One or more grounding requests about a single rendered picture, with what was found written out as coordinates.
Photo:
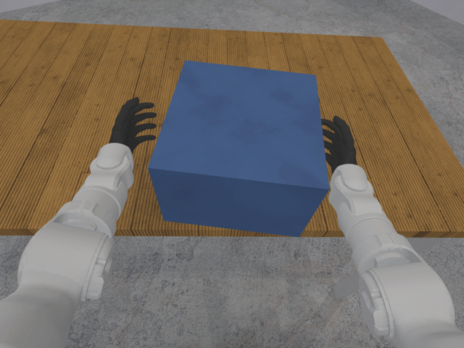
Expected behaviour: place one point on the right robot forearm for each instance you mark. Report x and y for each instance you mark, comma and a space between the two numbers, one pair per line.
373, 240

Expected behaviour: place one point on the robot left upper arm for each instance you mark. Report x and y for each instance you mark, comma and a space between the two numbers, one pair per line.
66, 266

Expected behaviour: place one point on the robot right hand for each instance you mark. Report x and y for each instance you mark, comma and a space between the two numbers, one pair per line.
342, 149

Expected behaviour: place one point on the robot right upper arm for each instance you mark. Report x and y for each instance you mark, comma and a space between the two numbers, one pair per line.
408, 305

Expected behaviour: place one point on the left robot forearm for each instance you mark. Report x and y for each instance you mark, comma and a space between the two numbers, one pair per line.
100, 200

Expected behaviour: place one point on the robot left hand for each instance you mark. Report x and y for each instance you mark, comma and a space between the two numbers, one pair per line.
124, 131

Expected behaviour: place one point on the table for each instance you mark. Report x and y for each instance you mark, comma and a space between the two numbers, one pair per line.
62, 85

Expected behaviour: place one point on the carton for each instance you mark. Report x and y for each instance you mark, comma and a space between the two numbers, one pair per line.
241, 148

